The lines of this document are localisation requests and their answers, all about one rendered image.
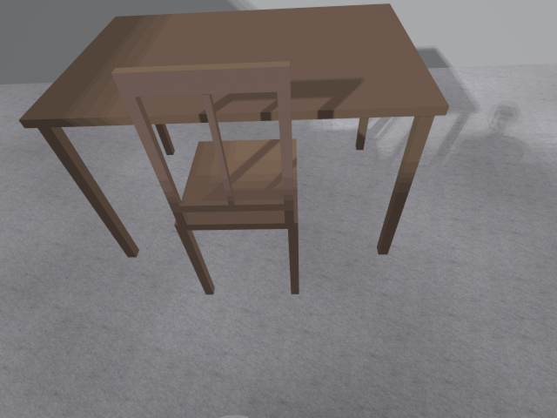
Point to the chair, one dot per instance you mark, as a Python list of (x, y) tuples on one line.
[(232, 185)]

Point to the table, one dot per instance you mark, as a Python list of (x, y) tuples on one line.
[(352, 61)]

